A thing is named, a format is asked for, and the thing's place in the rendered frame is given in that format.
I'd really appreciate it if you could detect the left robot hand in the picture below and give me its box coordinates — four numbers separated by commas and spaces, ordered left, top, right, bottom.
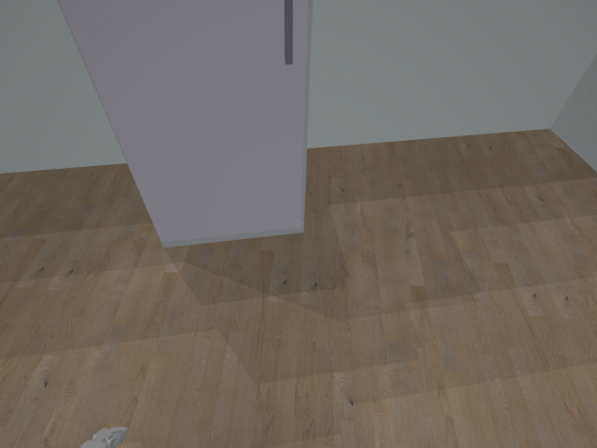
79, 427, 129, 448

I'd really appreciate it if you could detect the fridge door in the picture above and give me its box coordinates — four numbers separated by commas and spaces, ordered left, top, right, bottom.
59, 0, 308, 242

